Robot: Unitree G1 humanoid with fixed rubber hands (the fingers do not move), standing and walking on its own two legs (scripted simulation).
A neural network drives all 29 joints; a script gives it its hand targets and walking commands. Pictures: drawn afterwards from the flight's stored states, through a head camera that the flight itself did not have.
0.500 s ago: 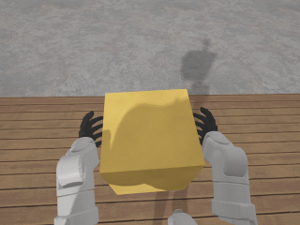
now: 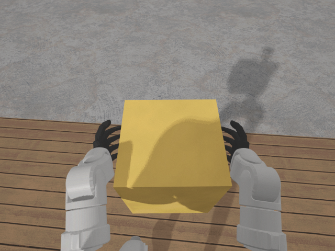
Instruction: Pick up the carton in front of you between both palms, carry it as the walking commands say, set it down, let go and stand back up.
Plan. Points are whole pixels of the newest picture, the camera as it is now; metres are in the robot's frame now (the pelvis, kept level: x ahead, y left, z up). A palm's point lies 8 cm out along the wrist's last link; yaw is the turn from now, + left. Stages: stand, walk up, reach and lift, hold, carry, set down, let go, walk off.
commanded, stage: carry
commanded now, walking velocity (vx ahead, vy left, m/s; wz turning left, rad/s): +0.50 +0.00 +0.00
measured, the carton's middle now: (170, 161) +0.34 +0.02 +0.02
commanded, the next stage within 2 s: none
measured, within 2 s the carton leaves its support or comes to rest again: neither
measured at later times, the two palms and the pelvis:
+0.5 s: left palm (126, 82) +0.64 +0.18 +0.03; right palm (214, 85) +0.62 -0.12 +0.04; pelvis +0.31 +0.05 -0.04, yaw -1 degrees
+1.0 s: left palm (138, 47) +0.93 +0.17 +0.00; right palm (205, 47) +0.94 -0.13 +0.00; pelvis +0.62 +0.00 -0.08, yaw +0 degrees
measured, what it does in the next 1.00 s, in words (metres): goes down: left foot 0.04 m lower, then right foot 0.04 m lower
